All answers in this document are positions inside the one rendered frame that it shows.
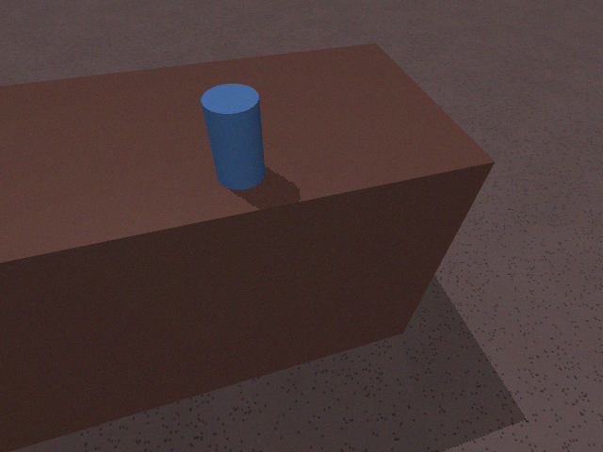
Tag can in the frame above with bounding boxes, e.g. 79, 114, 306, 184
201, 84, 265, 190

